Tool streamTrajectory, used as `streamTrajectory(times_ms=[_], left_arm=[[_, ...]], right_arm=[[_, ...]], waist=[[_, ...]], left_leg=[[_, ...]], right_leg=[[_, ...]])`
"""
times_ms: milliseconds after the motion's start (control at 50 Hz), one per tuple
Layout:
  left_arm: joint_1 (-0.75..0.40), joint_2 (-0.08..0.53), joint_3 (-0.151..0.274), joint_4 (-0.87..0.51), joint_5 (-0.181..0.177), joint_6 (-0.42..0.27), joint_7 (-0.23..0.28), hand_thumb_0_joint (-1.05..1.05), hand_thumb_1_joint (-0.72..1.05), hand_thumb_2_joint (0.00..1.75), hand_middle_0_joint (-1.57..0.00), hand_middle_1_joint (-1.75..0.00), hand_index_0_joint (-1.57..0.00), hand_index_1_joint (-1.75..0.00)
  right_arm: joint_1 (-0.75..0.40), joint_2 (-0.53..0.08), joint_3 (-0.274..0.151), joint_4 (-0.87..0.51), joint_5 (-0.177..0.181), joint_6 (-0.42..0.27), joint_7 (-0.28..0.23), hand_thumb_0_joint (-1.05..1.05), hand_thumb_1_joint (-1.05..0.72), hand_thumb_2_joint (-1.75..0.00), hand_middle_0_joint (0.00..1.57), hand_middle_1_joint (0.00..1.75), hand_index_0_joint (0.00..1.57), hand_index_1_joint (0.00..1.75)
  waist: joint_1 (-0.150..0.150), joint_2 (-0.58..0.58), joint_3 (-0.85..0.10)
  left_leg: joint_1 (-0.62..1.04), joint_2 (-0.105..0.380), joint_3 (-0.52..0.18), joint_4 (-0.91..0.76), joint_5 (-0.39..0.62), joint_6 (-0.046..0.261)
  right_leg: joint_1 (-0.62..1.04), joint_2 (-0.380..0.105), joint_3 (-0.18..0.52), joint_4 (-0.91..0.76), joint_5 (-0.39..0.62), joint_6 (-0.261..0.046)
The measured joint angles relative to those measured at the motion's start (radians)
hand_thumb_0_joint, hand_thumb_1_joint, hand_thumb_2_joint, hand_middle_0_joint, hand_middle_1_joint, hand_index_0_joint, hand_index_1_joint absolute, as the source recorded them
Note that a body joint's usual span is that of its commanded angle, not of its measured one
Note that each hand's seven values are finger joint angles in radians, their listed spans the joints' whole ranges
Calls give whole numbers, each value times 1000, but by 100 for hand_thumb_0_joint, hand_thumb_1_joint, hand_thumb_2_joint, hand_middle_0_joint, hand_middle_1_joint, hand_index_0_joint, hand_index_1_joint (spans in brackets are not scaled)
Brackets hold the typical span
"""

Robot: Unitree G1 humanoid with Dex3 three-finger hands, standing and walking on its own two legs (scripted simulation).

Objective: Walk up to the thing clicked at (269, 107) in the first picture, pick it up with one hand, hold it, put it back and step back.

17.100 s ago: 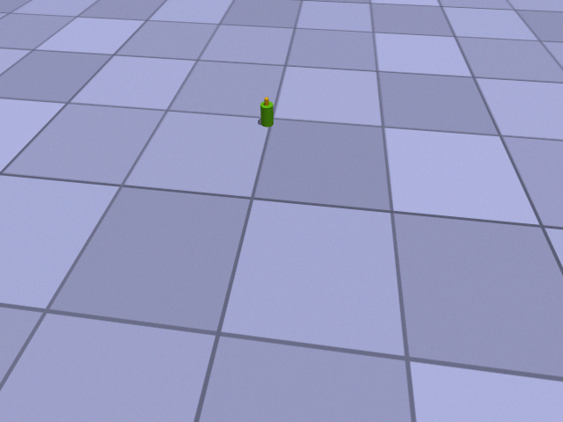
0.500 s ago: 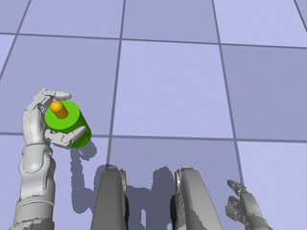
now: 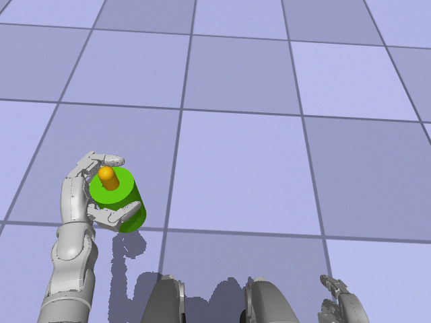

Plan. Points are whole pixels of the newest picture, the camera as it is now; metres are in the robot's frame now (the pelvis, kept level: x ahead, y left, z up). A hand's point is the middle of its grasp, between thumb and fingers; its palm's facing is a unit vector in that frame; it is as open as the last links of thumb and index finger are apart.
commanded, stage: lift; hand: left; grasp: from the side
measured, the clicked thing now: (118, 196) +0.35 +0.19 +0.00
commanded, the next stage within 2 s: hold in 0.76 s
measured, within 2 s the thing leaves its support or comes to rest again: neither
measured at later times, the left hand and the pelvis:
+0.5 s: hand (117, 174) +0.35 +0.17 +0.07, palm faces +0.16 -0.99 -0.04, open 10.5 cm; pelvis +0.02 -0.01 +0.04, yaw +1 degrees
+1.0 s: hand (116, 165) +0.36 +0.17 +0.09, palm faces +0.16 -0.99 -0.03, open 10.5 cm; pelvis +0.03 -0.01 +0.06, yaw +0 degrees
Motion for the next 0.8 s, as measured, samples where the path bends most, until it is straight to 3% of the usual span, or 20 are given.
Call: streamTrajectory(times_ms=[360,800], left_arm=[[7,-32,-29,14,13,-9,36,-2,-47,110,-70,-103,-71,-104],[24,-45,-35,35,10,-11,40,-2,-47,110,-70,-103,-70,-105]], right_arm=[[4,22,12,7,-12,19,-11,0,-92,-90,21,30,21,30],[19,14,1,9,-19,44,-9,0,-92,-90,21,30,20,30]], waist=[[7,-1,39],[1,-7,66]], left_leg=[[214,-2,9,-183,55,-9],[375,0,19,-313,86,-14]], right_leg=[[207,1,-2,-174,52,-6],[363,6,3,-300,83,-9]])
